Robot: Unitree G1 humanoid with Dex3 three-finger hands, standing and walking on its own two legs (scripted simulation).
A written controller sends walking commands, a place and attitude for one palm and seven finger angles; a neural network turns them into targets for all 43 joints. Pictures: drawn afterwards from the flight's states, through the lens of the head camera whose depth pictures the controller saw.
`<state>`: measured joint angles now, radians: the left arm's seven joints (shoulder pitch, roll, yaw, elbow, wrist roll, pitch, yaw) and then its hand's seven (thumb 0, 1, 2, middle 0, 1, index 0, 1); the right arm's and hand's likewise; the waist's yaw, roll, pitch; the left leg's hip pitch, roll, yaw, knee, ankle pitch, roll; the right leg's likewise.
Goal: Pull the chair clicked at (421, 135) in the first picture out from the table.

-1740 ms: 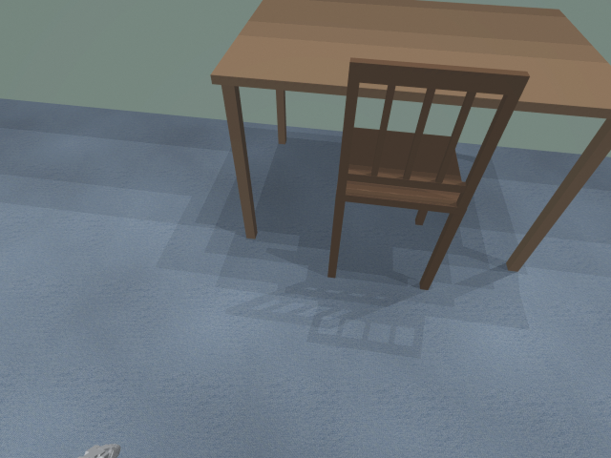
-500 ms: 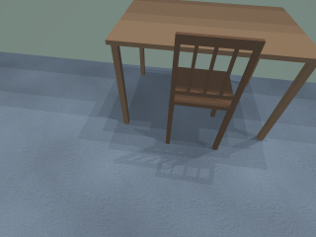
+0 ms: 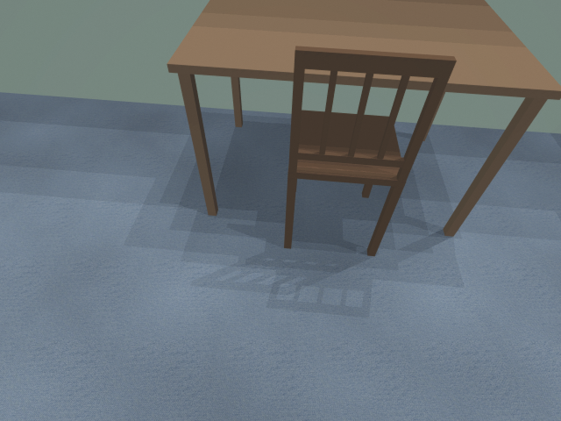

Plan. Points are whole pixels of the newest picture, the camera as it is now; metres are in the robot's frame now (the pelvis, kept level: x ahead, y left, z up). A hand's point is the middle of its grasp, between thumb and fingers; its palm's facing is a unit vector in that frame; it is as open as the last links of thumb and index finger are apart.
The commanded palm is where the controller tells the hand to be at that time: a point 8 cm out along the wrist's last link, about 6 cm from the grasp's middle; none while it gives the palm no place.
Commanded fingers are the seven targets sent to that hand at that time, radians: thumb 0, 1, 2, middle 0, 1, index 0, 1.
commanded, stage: walk to a spot facing it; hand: left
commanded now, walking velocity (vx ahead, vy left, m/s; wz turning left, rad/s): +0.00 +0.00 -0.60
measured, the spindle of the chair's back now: (359, 117) +0.93 -0.16 -0.09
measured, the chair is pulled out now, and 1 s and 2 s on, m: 0.00 0.00 0.00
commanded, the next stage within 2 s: turn to face it in 1.86 s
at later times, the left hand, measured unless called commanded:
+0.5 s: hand out of the picture +0.06 +0.18 -0.17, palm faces -0.19 -0.95 -0.23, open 7.4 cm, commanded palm none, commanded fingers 0.00 0.90 0.90 -0.20 -0.30 -0.20 -0.30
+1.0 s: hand (217, 389) +0.20 +0.12 -0.16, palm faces -0.58 -0.78 -0.22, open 7.4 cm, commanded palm none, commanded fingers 0.00 0.90 0.90 -0.20 -0.30 -0.20 -0.30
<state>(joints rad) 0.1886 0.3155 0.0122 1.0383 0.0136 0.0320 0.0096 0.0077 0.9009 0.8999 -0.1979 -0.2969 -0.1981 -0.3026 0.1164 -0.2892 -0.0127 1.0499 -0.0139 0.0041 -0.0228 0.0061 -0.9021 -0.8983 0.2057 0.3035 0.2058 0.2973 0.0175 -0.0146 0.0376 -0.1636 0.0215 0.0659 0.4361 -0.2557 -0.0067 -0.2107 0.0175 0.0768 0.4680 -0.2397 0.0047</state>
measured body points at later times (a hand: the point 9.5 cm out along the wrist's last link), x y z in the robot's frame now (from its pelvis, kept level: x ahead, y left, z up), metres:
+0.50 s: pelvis -0.01 -0.01 +0.00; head +0.03 -0.02 +0.45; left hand +0.07 +0.23 -0.15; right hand +0.02 -0.28 -0.14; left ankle +0.00 +0.15 -0.69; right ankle +0.00 -0.11 -0.74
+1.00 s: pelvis +0.00 +0.01 -0.01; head +0.02 +0.00 +0.44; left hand +0.23 +0.17 -0.15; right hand -0.14 -0.21 -0.15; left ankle +0.01 +0.15 -0.74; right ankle -0.07 -0.09 -0.73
